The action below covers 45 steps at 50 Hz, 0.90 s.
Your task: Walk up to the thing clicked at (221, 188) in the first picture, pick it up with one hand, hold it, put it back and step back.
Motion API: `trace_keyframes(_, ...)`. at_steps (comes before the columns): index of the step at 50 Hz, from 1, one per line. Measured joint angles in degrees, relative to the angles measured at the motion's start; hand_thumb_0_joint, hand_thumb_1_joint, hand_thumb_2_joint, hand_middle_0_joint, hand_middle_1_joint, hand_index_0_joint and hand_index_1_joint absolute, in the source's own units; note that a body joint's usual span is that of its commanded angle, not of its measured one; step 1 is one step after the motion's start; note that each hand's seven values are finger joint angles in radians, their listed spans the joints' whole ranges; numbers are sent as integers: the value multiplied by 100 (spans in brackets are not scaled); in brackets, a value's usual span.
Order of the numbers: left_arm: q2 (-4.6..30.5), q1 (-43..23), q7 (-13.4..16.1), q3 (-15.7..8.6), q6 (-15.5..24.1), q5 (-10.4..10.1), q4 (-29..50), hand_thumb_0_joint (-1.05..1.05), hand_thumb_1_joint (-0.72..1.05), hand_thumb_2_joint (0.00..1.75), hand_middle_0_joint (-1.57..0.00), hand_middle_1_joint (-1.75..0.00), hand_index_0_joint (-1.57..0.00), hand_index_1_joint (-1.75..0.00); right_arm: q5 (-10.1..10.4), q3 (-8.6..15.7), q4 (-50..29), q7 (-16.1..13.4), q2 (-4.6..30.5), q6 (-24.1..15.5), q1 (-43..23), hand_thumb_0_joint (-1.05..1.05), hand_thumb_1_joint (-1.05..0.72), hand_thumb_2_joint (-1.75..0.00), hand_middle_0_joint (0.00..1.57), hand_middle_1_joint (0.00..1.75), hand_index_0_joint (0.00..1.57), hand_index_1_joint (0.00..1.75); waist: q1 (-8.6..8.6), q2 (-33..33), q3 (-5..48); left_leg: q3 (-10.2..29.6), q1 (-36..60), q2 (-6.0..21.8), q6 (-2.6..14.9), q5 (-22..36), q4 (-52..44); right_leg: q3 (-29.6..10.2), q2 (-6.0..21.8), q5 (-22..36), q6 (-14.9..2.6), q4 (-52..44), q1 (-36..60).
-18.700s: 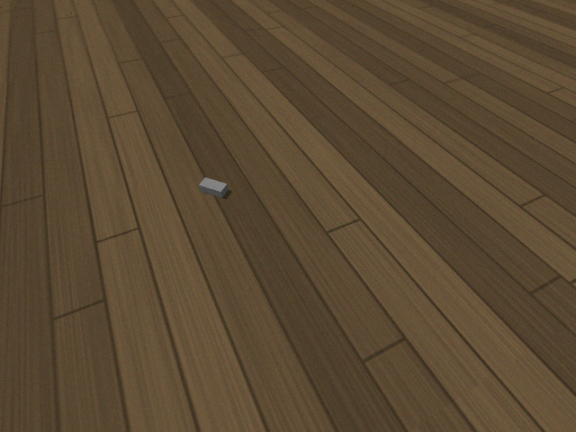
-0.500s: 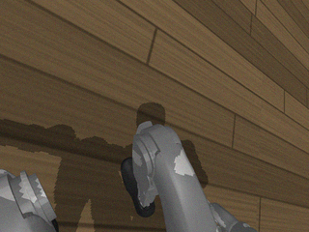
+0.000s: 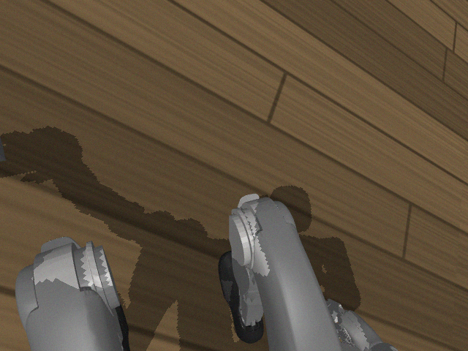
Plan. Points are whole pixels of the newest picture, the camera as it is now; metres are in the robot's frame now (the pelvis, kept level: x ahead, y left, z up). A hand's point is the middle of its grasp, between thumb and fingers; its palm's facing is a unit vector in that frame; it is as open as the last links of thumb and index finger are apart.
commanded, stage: settle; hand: left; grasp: from above
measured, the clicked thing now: out of the picture +0.47 +0.37 -0.20
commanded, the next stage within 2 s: lift in 0.20 s
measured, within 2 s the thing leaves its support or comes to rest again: neither
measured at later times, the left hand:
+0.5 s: hand out of the picture +0.45 +0.36 -0.12, palm faces -0.44 -0.13 -0.89, open 9.0 cm
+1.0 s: hand out of the picture +0.36 +0.35 +0.04, palm faces -0.44 -0.15 -0.89, open 9.0 cm
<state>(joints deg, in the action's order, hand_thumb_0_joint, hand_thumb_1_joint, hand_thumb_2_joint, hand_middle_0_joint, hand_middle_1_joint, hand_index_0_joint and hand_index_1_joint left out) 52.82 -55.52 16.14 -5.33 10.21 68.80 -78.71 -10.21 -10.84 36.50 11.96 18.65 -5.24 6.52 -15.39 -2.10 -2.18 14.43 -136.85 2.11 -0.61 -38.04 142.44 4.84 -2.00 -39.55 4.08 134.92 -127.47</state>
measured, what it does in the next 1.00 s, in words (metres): rises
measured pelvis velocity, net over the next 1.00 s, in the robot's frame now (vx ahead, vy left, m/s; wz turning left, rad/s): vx -0.01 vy -0.01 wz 0.13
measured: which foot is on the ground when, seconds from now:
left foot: down 0.00-1.00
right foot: down 0.00-1.00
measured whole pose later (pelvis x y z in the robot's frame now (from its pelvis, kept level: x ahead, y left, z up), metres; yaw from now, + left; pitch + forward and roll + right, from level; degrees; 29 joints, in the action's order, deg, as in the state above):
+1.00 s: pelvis -0.01 -0.01 +0.12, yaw +8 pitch +32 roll -7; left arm 39.5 -34.4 -1.7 -1.5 7.0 57.5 -44.3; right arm -1.1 -0.5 35.3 3.1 15.5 3.7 8.4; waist -6.2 2.3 8.9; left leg 6.6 -116.3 2.8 -0.1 -34.6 117.8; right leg 1.3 1.2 -36.9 3.6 114.5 -110.2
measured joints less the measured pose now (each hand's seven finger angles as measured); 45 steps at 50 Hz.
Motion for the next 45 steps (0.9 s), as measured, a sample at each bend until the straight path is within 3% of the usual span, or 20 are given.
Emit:
trace_keyframes(8, -127, -69, -330, 23, 158, 82, 235, 1, 14, 32, -80, -37, -86, -32, 150, 130, -21, -170, -31, 263, 80, 0, -91, -90, 20, 30, 20, 30, 74, 36, 62, -82, 41, -38, -42, 131, -143, -52, 59, 69, -42, -37, -8)
trace_keyframes(19, -227, -52, -497, -42, 110, 84, 511, 1, 16, 31, -79, -37, -84, -33, 236, 265, 23, -382, -86, 521, 216, 0, -91, -90, 20, 30, 20, 30, 101, 128, 136, -183, 89, -39, -37, 227, -335, -115, 95, 139, -34, -160, 0)
trace_keyframes(33, -744, 773, -1289, -1, -123, -484, 1733, 1, 17, 31, -78, -38, -83, -33, 540, 658, 23, -551, -208, 823, 448, 0, -91, -90, 20, 30, 21, 30, 413, 322, 581, -469, 574, -8, 19, 243, -1038, -259, 218, 116, -24, -730, 403)
trace_keyframes(45, -1120, 1644, -1641, 253, -206, -906, 2839, 1, 18, 30, -76, -39, -81, -35, 816, 972, -94, -771, -255, 904, 285, 1, -91, -90, 20, 30, 21, 30, 777, 418, 1042, -703, 1476, 37, 60, 300, -1948, -345, 303, 191, -46, -1557, 1205)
